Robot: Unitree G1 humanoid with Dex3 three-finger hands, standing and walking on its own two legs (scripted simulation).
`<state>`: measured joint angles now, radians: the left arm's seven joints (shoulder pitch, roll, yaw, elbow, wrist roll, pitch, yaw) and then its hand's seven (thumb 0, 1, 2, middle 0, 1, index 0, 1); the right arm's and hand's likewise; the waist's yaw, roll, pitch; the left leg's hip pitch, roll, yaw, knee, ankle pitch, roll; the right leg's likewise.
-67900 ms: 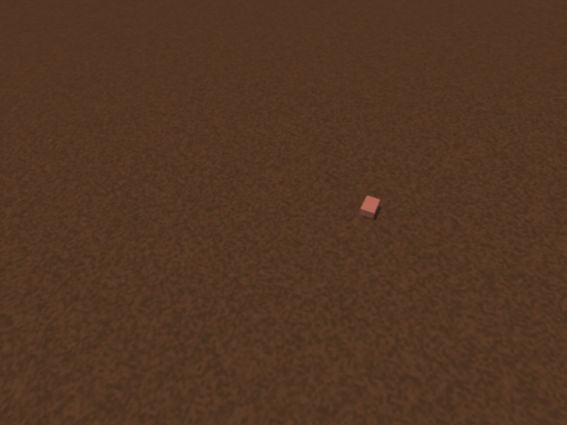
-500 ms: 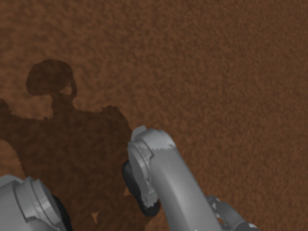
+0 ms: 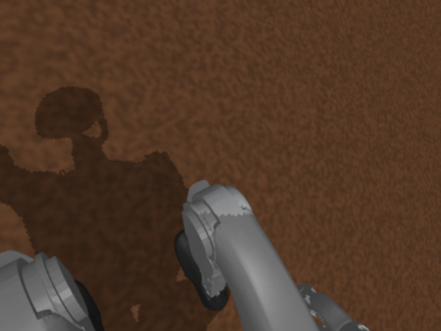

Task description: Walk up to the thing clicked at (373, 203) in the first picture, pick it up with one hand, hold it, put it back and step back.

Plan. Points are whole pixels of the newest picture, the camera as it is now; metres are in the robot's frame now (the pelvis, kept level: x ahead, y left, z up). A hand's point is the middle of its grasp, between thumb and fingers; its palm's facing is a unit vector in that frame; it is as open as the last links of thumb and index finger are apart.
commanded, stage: rest palm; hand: left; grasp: from above
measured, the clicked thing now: out of the picture +0.52 +0.39 -0.30
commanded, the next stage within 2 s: none
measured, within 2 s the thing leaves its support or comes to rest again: neither
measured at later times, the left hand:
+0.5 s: hand out of the picture +0.49 +0.37 -0.21, palm faces -0.43 -0.13 -0.89, open 11.8 cm
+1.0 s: hand out of the picture +0.49 +0.37 -0.21, palm faces -0.45 -0.13 -0.88, open 11.8 cm
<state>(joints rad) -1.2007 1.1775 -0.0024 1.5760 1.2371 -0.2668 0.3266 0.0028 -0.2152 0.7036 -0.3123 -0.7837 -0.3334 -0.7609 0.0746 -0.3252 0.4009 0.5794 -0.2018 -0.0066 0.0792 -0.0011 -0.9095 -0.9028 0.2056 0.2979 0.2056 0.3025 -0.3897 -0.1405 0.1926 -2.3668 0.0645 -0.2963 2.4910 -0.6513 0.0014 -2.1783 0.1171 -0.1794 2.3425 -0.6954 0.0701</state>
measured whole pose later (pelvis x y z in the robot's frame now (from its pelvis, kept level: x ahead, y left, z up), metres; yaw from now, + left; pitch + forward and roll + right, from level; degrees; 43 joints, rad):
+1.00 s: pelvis +0.00 +0.00 +0.00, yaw +0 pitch +27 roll -15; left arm -1.19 1.18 0.00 1.58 1.24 -0.29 0.34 0.00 -0.11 0.62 -0.38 -0.73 -0.41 -0.69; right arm 0.06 -0.33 0.41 0.58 -0.21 -0.01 0.08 0.00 -0.91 -0.90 0.21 0.30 0.21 0.30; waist -0.39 -0.15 0.20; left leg -2.36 0.07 -0.30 2.50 -0.66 0.00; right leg -2.17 0.12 -0.18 2.34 -0.69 0.07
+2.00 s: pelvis +0.00 +0.00 +0.00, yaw +0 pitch +27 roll -15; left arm -1.20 1.18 0.00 1.59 1.24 -0.27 0.37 0.00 -0.12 0.63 -0.36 -0.76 -0.39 -0.72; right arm 0.04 -0.33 0.41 0.57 -0.21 -0.02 0.08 0.00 -0.91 -0.90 0.21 0.30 0.21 0.30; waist -0.39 -0.15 0.20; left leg -2.36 0.06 -0.30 2.50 -0.66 0.00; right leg -2.18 0.11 -0.19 2.35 -0.70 0.07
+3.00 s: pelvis +0.00 +0.00 +0.01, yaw +1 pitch +30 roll -15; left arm -1.22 1.14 0.01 1.38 1.20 -0.14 0.15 0.00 -0.23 0.70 -0.24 -0.95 -0.30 -0.90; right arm 0.11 -0.32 0.32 0.55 -0.17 0.04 0.09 0.00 -0.91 -0.90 0.21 0.30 0.21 0.30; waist -0.35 -0.07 0.12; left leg -2.38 0.06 -0.27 2.46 -0.64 0.01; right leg -2.20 0.10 -0.16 2.33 -0.70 0.06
